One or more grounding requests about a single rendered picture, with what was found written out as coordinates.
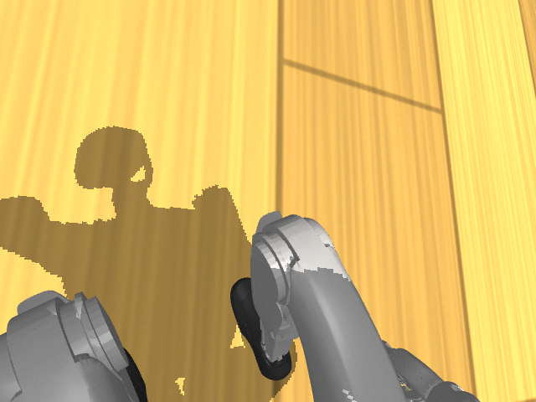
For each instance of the right robot arm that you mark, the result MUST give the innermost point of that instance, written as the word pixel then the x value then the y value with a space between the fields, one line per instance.
pixel 450 392

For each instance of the right robot foot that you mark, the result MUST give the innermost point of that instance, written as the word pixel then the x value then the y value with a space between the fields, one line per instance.
pixel 249 324

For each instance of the left robot foot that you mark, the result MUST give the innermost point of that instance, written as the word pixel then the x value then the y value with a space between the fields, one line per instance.
pixel 136 379

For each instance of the right robot hand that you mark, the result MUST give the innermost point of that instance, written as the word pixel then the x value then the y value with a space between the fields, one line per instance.
pixel 413 373

